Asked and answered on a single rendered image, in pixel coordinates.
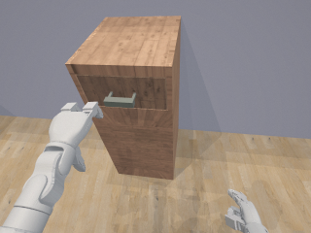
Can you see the drawer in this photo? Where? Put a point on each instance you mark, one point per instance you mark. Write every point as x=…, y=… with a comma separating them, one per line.
x=151, y=92

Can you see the left robot hand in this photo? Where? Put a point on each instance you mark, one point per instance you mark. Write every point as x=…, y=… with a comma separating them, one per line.
x=71, y=125

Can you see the right robot hand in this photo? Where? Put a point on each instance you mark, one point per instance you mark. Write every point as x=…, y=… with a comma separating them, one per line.
x=247, y=213

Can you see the right robot forearm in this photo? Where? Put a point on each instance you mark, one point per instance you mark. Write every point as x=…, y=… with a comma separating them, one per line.
x=255, y=227

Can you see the handle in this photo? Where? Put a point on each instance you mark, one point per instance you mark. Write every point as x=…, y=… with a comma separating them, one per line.
x=119, y=102

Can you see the cabinet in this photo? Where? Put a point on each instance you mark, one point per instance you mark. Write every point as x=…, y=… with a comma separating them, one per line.
x=141, y=142

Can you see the left robot forearm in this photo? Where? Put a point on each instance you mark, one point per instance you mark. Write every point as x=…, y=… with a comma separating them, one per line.
x=41, y=191

